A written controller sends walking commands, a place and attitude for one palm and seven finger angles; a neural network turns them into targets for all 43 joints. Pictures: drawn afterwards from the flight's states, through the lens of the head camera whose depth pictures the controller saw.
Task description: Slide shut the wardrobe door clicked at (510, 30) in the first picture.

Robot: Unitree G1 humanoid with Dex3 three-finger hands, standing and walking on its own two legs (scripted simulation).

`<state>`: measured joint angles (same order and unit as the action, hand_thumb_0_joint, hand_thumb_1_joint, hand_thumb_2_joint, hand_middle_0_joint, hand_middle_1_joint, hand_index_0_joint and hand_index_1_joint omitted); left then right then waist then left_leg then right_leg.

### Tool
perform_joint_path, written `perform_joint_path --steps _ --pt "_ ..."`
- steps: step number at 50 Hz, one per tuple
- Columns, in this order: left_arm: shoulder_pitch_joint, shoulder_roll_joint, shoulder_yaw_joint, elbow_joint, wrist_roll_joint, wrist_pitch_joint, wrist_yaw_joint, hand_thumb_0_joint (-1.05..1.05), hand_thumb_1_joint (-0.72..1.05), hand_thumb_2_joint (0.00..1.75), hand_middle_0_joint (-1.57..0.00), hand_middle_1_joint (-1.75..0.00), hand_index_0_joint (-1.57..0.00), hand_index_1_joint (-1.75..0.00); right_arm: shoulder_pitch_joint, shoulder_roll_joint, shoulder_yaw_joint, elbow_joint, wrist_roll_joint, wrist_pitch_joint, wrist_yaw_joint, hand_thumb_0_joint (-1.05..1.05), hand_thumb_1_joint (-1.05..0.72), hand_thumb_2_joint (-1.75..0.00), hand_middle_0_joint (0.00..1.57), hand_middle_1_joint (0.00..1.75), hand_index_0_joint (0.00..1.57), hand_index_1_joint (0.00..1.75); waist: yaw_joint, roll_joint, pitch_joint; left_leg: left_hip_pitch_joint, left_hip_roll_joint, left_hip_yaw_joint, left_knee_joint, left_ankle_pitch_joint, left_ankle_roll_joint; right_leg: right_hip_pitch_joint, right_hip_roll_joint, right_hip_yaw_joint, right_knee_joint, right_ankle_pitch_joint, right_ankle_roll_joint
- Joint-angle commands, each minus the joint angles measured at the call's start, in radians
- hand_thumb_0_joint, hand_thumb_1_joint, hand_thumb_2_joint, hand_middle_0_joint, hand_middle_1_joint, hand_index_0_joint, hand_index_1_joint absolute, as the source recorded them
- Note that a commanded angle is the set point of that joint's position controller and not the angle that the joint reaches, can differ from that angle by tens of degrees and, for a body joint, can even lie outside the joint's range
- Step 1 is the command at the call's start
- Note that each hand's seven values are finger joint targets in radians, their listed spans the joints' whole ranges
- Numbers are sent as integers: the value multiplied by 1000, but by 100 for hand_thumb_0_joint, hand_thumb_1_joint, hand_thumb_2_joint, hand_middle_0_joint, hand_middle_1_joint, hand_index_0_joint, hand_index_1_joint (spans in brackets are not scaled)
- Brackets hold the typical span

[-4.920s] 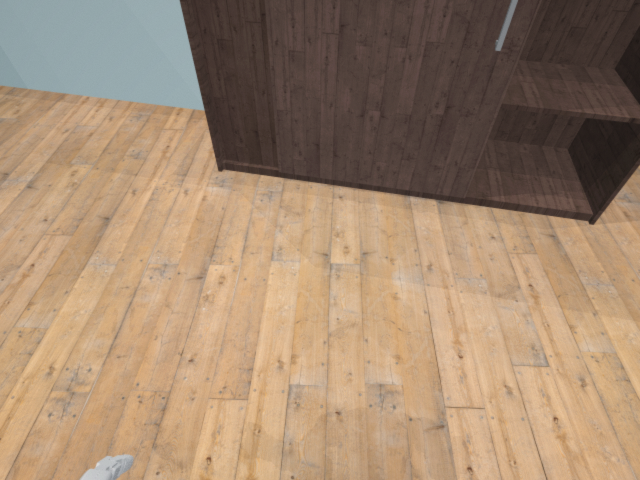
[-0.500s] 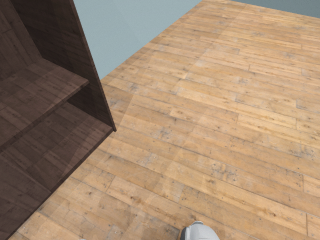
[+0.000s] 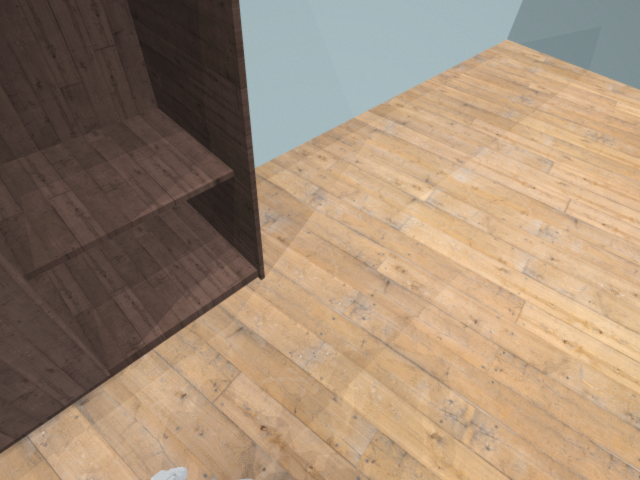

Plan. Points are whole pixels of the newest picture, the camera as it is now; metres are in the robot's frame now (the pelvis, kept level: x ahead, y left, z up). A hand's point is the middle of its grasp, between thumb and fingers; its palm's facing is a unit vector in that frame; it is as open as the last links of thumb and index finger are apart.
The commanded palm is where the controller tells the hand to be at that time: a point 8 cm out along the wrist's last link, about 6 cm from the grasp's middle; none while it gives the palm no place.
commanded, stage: turn to face it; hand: left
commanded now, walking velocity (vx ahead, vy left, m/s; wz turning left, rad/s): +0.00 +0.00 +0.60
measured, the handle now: out of the picture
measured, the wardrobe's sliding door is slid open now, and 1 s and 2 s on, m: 0.57 0.57 0.57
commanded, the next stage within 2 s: take the last steps up to it in 1.34 s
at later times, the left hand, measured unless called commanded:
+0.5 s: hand out of the picture +0.07 +0.21 -0.14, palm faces +0.29 -0.91 -0.30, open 7.4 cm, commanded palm none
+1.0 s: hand out of the picture -0.13 +0.18 -0.18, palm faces +0.59 -0.77 -0.25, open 7.4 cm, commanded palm none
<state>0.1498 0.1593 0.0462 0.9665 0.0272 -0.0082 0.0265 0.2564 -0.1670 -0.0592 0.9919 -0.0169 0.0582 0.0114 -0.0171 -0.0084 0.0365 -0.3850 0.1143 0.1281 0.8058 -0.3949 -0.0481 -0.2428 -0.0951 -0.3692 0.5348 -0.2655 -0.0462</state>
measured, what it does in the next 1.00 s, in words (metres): steps on the spot, turning left: left foot, then right foot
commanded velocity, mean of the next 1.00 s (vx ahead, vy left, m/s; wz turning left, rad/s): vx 0.00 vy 0.00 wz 0.55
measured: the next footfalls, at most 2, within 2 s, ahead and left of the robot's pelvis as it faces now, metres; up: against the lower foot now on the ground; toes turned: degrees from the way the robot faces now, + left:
left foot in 0.04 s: +0.05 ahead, +0.12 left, +0.00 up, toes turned +11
right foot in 0.50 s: +0.09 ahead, -0.13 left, +0.00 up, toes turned +14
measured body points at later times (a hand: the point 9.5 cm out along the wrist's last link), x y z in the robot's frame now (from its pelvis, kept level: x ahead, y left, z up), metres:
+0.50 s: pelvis +0.01 -0.03 +0.00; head +0.04 -0.04 +0.44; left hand +0.06 +0.26 -0.12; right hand +0.14 -0.26 -0.16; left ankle +0.01 +0.11 -0.73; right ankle +0.05 -0.14 -0.74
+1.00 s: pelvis -0.03 -0.01 -0.01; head +0.00 +0.03 +0.44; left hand -0.16 +0.22 -0.16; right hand +0.21 -0.17 -0.13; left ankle -0.09 +0.06 -0.73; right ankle +0.05 -0.15 -0.70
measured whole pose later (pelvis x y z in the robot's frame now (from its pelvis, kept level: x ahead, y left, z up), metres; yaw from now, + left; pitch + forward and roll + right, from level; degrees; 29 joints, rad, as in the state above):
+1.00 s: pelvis -0.03 -0.01 -0.01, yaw +35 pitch +0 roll +0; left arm 0.25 0.27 0.06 0.95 0.02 0.06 0.02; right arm 0.14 -0.23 -0.06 0.90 -0.01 0.04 0.02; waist 0.03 -0.06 0.10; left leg -0.27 0.01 0.08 0.62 -0.35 0.04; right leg -0.38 -0.17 -0.15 0.89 -0.51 0.08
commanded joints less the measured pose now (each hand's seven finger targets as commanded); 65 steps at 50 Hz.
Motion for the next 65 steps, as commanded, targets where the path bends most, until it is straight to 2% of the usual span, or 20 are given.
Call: perform_joint_path --steps 1,2,3,4,9,17,22,23,24,25,27,29,31,36,41,45,47,48,53,65 --pt "64 171 55 -52 -14 14 6 0 90 90 -20 -30 -20 -30 88 -96 -21 -62 -7 -34 3 0 -90 -90 20 30 20 30 -13 40 -85 155 5 -42 -309 203 28 -1 -248 148 48 154 10" --pt "67 124 52 -78 -22 19 -2 0 90 90 -20 -30 -20 -30 133 -189 -41 -66 -14 -43 -2 0 -90 -90 20 30 20 30 -33 309 -95 246 193 -347 -430 459 125 -184 -117 103 246 -97 95" --pt "-16 102 36 -133 -19 23 -3 0 90 90 -20 -30 -20 -30 170 -253 -52 -64 -15 -43 -14 0 -90 -90 20 30 20 30 -72 386 -64 281 343 -540 -488 747 257 -352 -13 176 464 -421 138" --pt "-75 120 36 -159 -11 26 -6 0 90 90 -20 -30 -20 -30 184 -257 -51 -57 -15 -44 -21 0 -90 -90 20 30 20 30 -71 226 -61 261 352 -497 -479 705 286 -354 -24 276 579 -368 126" --pt "7 126 49 -92 -17 25 -15 0 90 90 -20 -30 -20 -30 25 -208 -33 -96 -1 -67 -36 0 -90 -90 20 30 20 30 -5 115 -147 360 158 -290 -407 824 201 -368 -11 345 638 -127 149" --pt "-35 135 42 -124 -24 40 -4 0 90 90 -20 -30 -20 -30 0 -245 -53 -100 -9 -42 -23 0 -90 -90 20 30 20 30 -24 159 -74 256 134 -388 -445 563 226 -244 23 353 364 -176 158" --pt "72 150 44 -116 -30 26 1 0 90 90 -20 -30 -20 -30 -85 -261 -63 -134 -6 -27 -14 0 -90 -90 20 30 20 30 28 173 -83 94 77 -438 -373 482 187 18 73 333 49 -52 134" --pt "120 171 50 -109 -28 17 4 0 90 90 -20 -30 -20 -30 -100 -247 -62 -145 1 -26 -12 0 -90 -90 20 30 20 30 55 121 -103 21 31 -414 -304 395 144 141 48 342 -115 53 130" --pt "142 265 66 -113 -9 2 12 0 90 90 -20 -30 -20 -30 -76 -176 -53 -156 12 -24 -4 0 -90 -90 20 30 20 30 63 -119 -120 -153 -88 -294 -104 131 59 288 -166 545 -274 33 76" --pt "134 343 75 -132 -2 4 15 0 90 90 -20 -30 -20 -30 -84 -138 -48 -183 6 -24 -6 0 -90 -90 20 30 20 30 62 -333 -85 -247 -185 -167 145 -199 2 203 -404 757 -303 140 -30" --pt "25 265 59 -164 -8 5 17 0 90 90 -20 -30 -20 -30 -84 -189 -63 -164 -7 -4 4 0 -90 -90 20 30 20 30 13 -192 -20 -207 -111 -234 381 -96 19 -1 -327 601 -309 5 -59" --pt "-55 224 42 -186 -11 7 13 0 90 90 -20 -30 -20 -30 -46 -186 -65 -129 -10 8 15 0 -90 -90 20 30 20 30 -29 -194 23 -190 -81 -184 464 0 0 -48 -247 488 -287 8 -28" --pt "-36 201 35 -185 -9 0 11 0 90 90 -20 -30 -20 -30 -38 -173 -57 -121 -10 10 21 0 -90 -90 20 30 20 30 -24 -177 23 -180 -79 -148 460 49 -15 -20 -214 383 -262 80 -26" --pt "76 238 42 -148 -4 7 10 0 90 90 -20 -30 -20 -30 -126 -163 -45 -142 -5 14 24 0 -90 -90 20 30 20 30 35 -141 14 -170 -68 -99 276 6 -31 91 -253 342 -255 89 -53" --pt "123 278 57 -122 6 11 8 0 90 90 -20 -30 -20 -30 -168 -143 -25 -166 5 -6 20 0 -90 -90 20 30 20 30 69 -194 -52 -50 -69 -45 -2 -85 -15 155 -306 311 -161 331 -82" --pt "111 268 59 -106 -11 23 -1 0 90 90 -20 -30 -20 -30 -33 -178 -29 -131 5 -30 13 0 -90 -90 20 30 20 30 0 -101 -140 243 -83 -41 -392 204 18 70 -248 200 79 358 31" --pt "47 155 25 -174 -18 35 -9 0 90 90 -20 -30 -20 -30 64 -366 -70 -119 0 -40 -4 0 -90 -90 20 30 20 30 -63 348 -144 439 302 -508 -466 844 219 -358 -38 212 451 -401 153" --pt "3 183 28 -175 -11 43 -4 0 90 90 -20 -30 -20 -30 88 -354 -65 -99 -4 -34 -8 0 -90 -90 20 30 20 30 -71 212 -130 381 318 -436 -433 833 269 -334 -51 298 550 -373 129" --pt "59 174 34 -90 -17 44 -12 0 90 90 -20 -30 -20 -30 -72 -243 -25 -124 0 -49 -30 0 -90 -90 20 30 20 30 7 166 -66 323 126 -264 -430 811 200 -310 -27 337 606 -145 145" --pt "37 132 18 -87 -25 35 2 0 90 90 -20 -30 -20 -30 -45 -225 -28 -89 -9 -39 -30 0 -90 -90 20 30 20 30 1 161 -46 246 125 -383 -426 681 227 -90 44 333 189 -163 126"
